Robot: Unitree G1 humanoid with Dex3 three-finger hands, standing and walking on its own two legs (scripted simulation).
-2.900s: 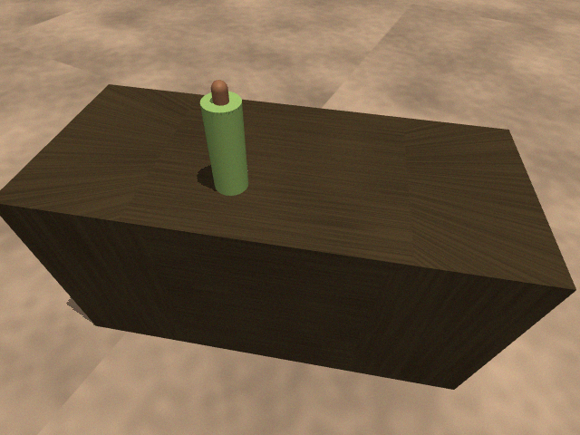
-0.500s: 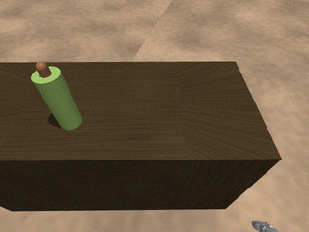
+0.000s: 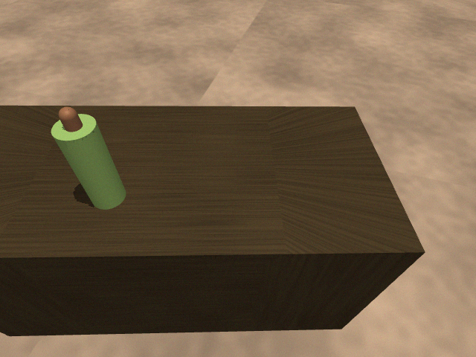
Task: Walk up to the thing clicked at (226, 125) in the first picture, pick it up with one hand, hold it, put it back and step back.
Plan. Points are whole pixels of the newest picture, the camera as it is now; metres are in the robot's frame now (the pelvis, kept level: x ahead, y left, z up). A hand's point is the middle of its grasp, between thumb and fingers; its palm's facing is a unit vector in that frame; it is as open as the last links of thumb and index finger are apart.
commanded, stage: walk up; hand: left
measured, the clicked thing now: (90, 159) +0.52 +0.32 +0.01
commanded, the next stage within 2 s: stand in 0.50 s
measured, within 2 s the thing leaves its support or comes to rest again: neither
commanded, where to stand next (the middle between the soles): +0.06 +0.02 m, yaw +2 degrees
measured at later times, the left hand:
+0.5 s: hand out of the picture +0.10 +0.26 -0.15, palm faces -0.05 -0.94 -0.35, open 7.4 cm
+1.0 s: hand out of the picture +0.10 +0.25 -0.15, palm faces -0.04 -0.94 -0.33, open 7.4 cm
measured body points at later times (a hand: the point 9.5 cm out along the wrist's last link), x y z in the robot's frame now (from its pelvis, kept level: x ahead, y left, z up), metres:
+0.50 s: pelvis +0.01 +0.01 +0.00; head +0.03 +0.01 +0.45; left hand +0.10 +0.31 -0.13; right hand +0.09 -0.29 -0.12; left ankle +0.05 +0.12 -0.74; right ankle +0.02 -0.14 -0.74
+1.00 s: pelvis +0.03 +0.00 +0.01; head +0.04 +0.00 +0.46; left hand +0.10 +0.30 -0.13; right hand +0.11 -0.30 -0.12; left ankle +0.05 +0.12 -0.74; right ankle +0.02 -0.14 -0.74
